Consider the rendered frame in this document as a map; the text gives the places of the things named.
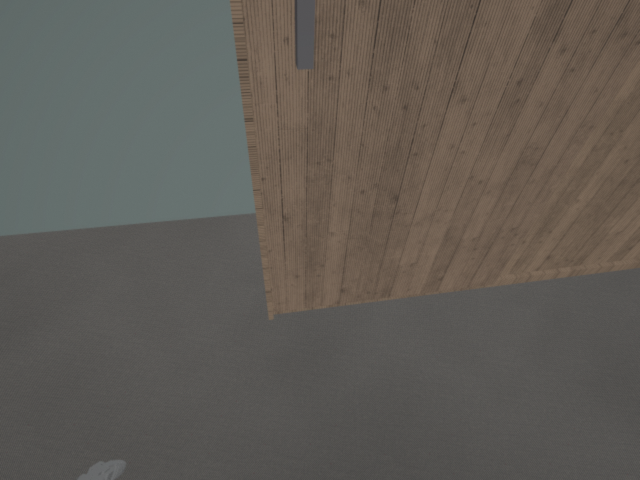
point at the handle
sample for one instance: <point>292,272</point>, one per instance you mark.
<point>304,33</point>

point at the left robot hand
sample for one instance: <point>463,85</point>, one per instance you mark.
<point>104,471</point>

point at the wardrobe door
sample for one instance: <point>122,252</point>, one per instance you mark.
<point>593,216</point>
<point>418,152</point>

